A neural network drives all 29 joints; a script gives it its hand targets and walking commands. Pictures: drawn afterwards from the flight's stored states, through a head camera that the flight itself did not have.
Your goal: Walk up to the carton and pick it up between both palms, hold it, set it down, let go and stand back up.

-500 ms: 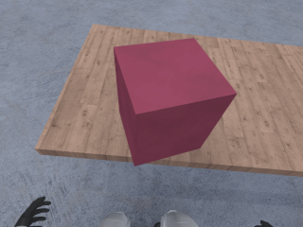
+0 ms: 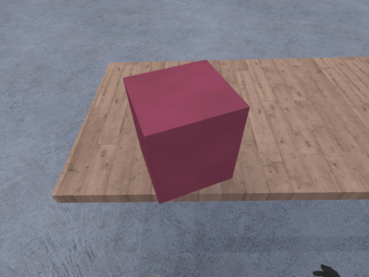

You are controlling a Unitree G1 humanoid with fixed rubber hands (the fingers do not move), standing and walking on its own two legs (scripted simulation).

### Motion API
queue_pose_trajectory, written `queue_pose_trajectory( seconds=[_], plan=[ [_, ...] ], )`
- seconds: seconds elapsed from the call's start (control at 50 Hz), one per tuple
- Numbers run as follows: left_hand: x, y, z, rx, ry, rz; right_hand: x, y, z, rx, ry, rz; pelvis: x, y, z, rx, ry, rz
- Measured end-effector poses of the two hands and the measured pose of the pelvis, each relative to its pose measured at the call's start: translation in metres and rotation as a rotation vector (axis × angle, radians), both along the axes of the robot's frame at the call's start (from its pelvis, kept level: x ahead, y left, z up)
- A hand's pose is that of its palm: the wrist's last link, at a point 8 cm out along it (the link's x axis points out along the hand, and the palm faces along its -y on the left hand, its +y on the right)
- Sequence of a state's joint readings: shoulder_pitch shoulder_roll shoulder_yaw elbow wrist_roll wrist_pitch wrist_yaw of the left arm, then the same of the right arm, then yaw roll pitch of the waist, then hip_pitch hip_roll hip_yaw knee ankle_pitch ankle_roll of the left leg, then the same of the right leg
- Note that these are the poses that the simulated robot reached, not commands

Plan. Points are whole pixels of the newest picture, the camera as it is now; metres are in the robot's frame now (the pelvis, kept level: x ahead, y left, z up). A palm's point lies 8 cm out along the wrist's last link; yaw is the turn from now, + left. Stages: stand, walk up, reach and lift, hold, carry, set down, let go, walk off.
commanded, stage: walk up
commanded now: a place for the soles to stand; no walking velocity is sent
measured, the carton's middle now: (182, 132) +0.44 +0.02 +0.07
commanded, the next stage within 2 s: none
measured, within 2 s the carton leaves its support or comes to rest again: neither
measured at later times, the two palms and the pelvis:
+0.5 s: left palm out of the picture +0.10 +0.33 -0.09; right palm out of the picture +0.05 -0.30 -0.09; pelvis +0.00 +0.01 +0.01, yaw -3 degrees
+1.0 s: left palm out of the picture +0.14 +0.30 -0.08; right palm out of the picture +0.14 -0.31 -0.08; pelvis +0.02 +0.00 +0.02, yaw -2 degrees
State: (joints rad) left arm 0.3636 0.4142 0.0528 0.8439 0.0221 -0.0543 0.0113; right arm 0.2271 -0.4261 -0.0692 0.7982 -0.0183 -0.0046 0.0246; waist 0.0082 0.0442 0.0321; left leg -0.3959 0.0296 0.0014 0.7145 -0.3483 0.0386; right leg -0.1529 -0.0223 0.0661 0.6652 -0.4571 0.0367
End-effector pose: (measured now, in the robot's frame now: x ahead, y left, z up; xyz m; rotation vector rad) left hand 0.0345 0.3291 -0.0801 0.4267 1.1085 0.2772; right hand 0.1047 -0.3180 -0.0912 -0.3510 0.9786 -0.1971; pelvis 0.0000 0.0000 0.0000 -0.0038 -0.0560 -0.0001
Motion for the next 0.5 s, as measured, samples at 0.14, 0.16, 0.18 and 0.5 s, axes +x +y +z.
queue_pose_trajectory(
  seconds=[0.14,0.16,0.18,0.5],
  plan=[
    [0.031,0.017,-0.003,0.007,-0.046,-0.043,-0.02,0.014,-0.002,-0.004,0.02,-0.01,-0.014,0.009,-0.004,0.019,-0.016,-0.017],
    [0.034,0.015,-0.002,0.0,-0.046,-0.057,-0.026,0.012,-0.001,-0.006,0.032,-0.017,-0.016,0.009,-0.002,0.008,-0.013,-0.018],
    [0.035,0.013,0.0,-0.006,-0.045,-0.072,-0.032,0.009,0.001,-0.01,0.048,-0.026,-0.017,0.008,0.0,0.0,-0.01,-0.024],
    [0.068,-0.002,-0.013,-0.085,-0.044,-0.099,-0.051,0.013,0.006,-0.024,0.108,-0.1,-0.003,0.014,0.006,0.003,0.017,-0.058]
  ],
)
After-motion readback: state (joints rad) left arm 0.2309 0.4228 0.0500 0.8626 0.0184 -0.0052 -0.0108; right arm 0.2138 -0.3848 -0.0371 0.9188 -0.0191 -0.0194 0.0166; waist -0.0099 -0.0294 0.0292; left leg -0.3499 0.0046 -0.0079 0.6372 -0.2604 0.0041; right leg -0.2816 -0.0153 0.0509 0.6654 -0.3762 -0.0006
